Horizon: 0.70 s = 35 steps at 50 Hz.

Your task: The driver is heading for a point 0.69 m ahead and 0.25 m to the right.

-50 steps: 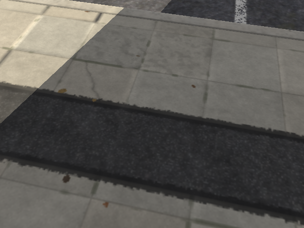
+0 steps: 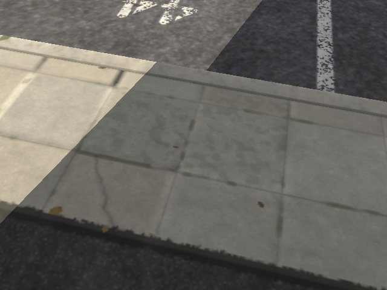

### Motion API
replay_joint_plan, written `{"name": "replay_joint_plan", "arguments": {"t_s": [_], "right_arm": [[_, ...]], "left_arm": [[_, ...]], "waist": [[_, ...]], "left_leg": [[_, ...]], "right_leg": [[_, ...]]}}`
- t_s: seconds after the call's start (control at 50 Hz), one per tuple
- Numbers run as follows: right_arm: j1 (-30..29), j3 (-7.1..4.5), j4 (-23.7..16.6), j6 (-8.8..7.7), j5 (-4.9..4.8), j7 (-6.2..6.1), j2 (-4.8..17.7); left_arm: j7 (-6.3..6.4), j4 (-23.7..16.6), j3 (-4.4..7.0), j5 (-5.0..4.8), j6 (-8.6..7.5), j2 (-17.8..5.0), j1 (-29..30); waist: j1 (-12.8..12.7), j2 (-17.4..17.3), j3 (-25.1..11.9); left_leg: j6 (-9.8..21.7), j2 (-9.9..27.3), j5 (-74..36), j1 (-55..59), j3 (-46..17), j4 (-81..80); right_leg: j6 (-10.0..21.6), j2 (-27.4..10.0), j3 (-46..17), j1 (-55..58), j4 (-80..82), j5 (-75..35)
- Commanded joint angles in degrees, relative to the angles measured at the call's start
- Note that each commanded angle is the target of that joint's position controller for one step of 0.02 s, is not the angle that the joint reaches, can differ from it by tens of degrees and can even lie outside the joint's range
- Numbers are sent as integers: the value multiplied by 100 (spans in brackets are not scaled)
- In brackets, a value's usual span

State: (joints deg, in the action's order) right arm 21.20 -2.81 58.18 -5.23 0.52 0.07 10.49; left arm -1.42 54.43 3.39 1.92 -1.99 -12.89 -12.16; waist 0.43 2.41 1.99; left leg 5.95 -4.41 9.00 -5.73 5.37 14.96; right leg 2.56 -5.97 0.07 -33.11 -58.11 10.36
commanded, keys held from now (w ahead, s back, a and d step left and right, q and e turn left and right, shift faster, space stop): w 0.32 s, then w+e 0.68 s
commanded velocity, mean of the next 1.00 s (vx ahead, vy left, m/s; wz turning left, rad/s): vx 0.50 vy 0.00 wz -0.27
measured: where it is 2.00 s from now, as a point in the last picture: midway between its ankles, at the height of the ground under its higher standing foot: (220, 229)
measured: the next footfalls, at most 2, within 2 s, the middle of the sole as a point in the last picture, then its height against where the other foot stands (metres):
right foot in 0.32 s outside the picture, level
left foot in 0.86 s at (182, 252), level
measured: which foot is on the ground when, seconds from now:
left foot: down 0.00-0.34, up 0.36-0.84, down 0.86-1.00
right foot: up 0.00-0.30, down 0.32-0.86, up 0.88-1.00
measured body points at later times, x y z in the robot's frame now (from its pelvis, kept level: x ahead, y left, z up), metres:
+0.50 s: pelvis +0.26 -0.06 -0.01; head +0.29 -0.07 +0.44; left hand +0.31 +0.20 -0.14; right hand +0.31 -0.31 -0.15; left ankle +0.24 +0.09 -0.67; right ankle +0.29 -0.11 -0.75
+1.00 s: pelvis +0.53 -0.03 -0.01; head +0.56 -0.02 +0.44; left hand +0.64 +0.23 -0.15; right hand +0.60 -0.32 -0.11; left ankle +0.60 +0.05 -0.75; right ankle +0.40 -0.12 -0.66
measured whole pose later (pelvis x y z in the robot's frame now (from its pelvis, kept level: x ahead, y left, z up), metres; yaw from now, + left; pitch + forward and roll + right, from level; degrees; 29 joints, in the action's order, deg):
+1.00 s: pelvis +0.53 -0.03 -0.01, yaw -19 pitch +1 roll +0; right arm 7.9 -2.4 45.9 -4.3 2.1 -0.5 13.1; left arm -0.7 50.7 5.0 1.2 -2.1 -16.4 -19.1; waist -2.6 2.2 2.2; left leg 2.0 -0.1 9.9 -17.3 4.2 26.3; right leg 4.8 2.1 -2.3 -21.5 -63.3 21.1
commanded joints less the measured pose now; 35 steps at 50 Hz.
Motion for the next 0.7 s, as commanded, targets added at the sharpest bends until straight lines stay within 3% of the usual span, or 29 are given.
{"name": "replay_joint_plan", "arguments": {"t_s": [0.02, 0.12, 0.22, 0.26, 0.28, 0.3, 0.32, 0.34, 0.36, 0.38, 0.4, 0.42, 0.46, 0.52, 0.58, 0.7], "right_arm": [[300, -80, -161, -84, -10, -21, 620], [755, -44, -12, -80, 14, -49, 616], [1012, -58, 154, -43, 91, -127, 687], [833, -78, 155, -37, 109, -151, 762], [747, -95, 155, -30, 115, -153, 822], [633, -99, 149, -7, 91, -137, 847], [578, -59, 60, -10, 39, -118, 757], [1001, 45, -148, -18, -182, -49, 284], [981, -69, -112, -23, -66, -28, 589], [433, -125, -266, -3, 41, -26, 730], [38, -109, -386, -46, 71, 8, 679], [-84, -107, -412, -38, 82, 24, 571], [15, -80, -435, 100, 197, 61, 410], [-344, -88, -633, 219, 204, 90, 438], [-1241, -91, -985, 260, 159, 85, 531], [-2411, -26, -1481, 241, 98, 104, 540]], "left_arm": [[-25, -306, 28, -21, 28, -205, 211], [-26, -600, -58, -62, -9, -95, 1098], [-7, -850, -71, -64, -87, -172, 1574], [22, -810, -37, -74, -142, -231, 1291], [61, -677, 9, -71, -171, -303, 850], [107, -393, 73, -47, -219, -384, 7], [167, -97, 181, 66, -278, -660, -1006], [202, -19, 351, 191, -289, -1325, -1781], [133, -15, 341, -12, -184, -1258, -1454], [104, -127, 276, -142, -149, -1031, -721], [76, -208, 174, -157, -160, -658, -318], [75, -184, 111, -145, -184, -459, -183], [115, -53, 45, -168, -250, -300, -279], [147, 34, 114, -188, -319, -599, -642], [145, 43, 130, -186, -290, -658, -976], [160, 23, 159, -144, -238, -710, -1591]], "waist": [[-45, -555, 297], [178, -587, 390], [242, -620, 478], [38, -658, 344], [-153, -701, 110], [-521, -576, -311], [-876, -377, -910], [-848, 744, -1782], [-667, 753, -1894], [-381, 282, -922], [-292, -22, -392], [-117, -88, -65], [133, 50, 7], [157, 19, 30], [-57, 47, 237], [-470, 131, 162]], "left_leg": [[527, 1506, -1008, 48, -1112, -971], [490, 1472, -1691, 514, -861, -880], [559, 1740, -2575, 1322, -820, -477], [457, 1761, -3676, 1383, -694, -7], [382, 1722, -4442, 1344, -625, 512], [281, 1545, -4691, 1159, -460, 1469], [174, 1320, -3635, 206, -318, 2757], [-127, 504, -756, -1729, 98, 5033], [-106, 15, 2006, -2662, -521, 5992], [-57, 477, 1519, -3112, -755, 6140], [-68, 687, 1051, -3087, -733, 5822], [-103, 862, 805, -2869, -723, 5416], [-286, 976, 638, -2365, -681, 4904], [-547, 969, 399, -2532, -543, 4404], [-762, 1013, -172, -3013, -506, 3576], [-845, 791, -799, -3198, -545, 2444]], "right_leg": [[-146, -109, 109, -615, 453, -547], [-146, 78, 322, -552, 1683, -1022], [114, 263, 405, -483, 2375, -595], [307, 472, 510, 142, 2646, -189], [414, 667, 592, 768, 2767, -10], [543, 846, 687, 1769, 3142, -214], [767, 360, 153, 3295, 3186, -210], [1483, -1386, -2379, 5083, 3407, 257], [1778, -1751, -4053, 5062, 4244, 234], [1604, -1469, -3168, 4265, 4287, 653], [1461, -1223, -2551, 3475, 4500, 433], [1261, -920, -2074, 2910, 4683, 51], [1079, -524, -1518, 2340, 4834, -584], [1212, -364, -1305, 2221, 4946, -1032], [1201, -282, -1355, 2322, 5093, -888], [1089, -220, -1507, 3023, 4697, -1498]]}}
